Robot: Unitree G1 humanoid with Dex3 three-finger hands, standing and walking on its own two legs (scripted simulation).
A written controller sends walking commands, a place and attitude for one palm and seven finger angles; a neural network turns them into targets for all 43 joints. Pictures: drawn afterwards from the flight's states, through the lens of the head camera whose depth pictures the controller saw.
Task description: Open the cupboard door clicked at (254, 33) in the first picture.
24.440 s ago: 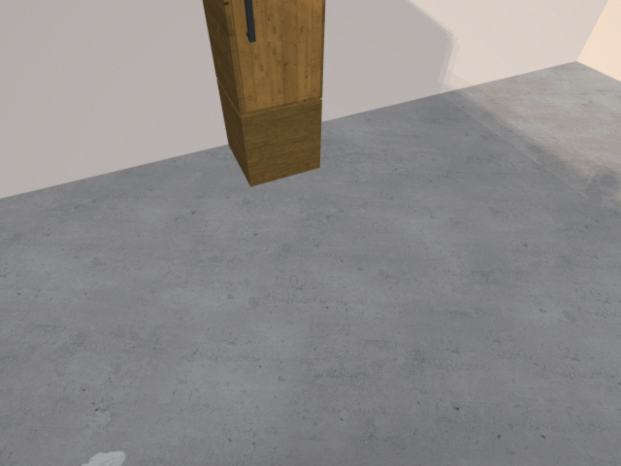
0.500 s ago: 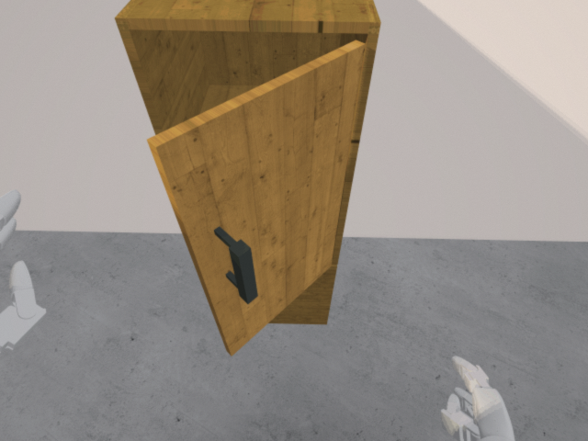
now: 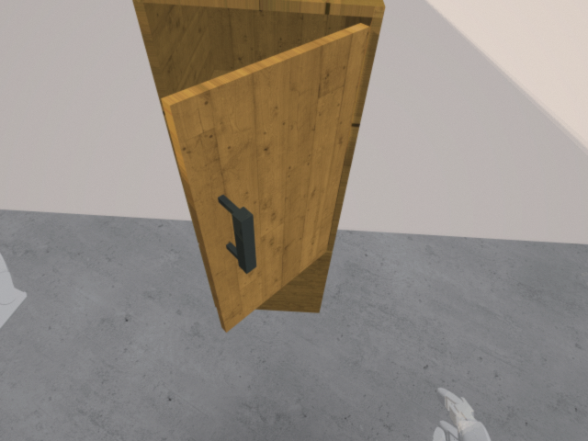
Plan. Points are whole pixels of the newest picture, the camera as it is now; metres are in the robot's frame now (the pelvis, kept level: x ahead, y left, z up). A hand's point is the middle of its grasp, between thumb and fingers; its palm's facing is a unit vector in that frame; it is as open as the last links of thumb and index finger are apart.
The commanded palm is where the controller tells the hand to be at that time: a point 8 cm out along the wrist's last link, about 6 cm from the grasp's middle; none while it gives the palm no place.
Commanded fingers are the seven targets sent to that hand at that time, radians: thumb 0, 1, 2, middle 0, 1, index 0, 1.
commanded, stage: step back with the hand held close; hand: left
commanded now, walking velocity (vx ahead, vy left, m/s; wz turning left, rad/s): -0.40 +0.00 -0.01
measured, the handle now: (236, 234) +0.41 +0.11 +0.03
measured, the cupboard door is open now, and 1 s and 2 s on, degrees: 46 46 46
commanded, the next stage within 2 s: stop stepping back and stand still in 0.34 s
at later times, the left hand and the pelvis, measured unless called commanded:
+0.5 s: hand out of the picture +0.10 +0.24 +0.17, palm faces +0.36 -0.80 -0.47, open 7.4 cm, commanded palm +0.03 +0.29 +0.19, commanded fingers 0.00 0.90 0.90 -0.20 -0.30 -0.20 -0.30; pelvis -0.13 +0.00 +0.01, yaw -3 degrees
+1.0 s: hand out of the picture +0.00 +0.26 +0.18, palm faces +0.44 -0.81 -0.38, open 7.4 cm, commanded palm -0.06 +0.30 +0.19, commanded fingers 0.00 0.90 0.90 -0.20 -0.30 -0.20 -0.30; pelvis -0.21 +0.01 +0.00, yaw -1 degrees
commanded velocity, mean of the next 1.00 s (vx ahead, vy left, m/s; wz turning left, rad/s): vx -0.05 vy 0.01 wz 0.00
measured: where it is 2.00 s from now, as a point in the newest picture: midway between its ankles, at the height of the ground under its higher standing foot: outside the picture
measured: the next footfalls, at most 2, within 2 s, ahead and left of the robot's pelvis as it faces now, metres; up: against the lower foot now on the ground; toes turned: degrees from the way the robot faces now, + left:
right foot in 0.42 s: -0.16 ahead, -0.12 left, +0.00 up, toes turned +3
left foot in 0.64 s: -0.16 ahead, +0.12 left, +0.00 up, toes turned +2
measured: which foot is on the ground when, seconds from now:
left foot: down 0.00-0.42, up 0.44-0.62, down 0.64-1.00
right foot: down 0.00-0.18, up 0.20-0.40, down 0.42-1.00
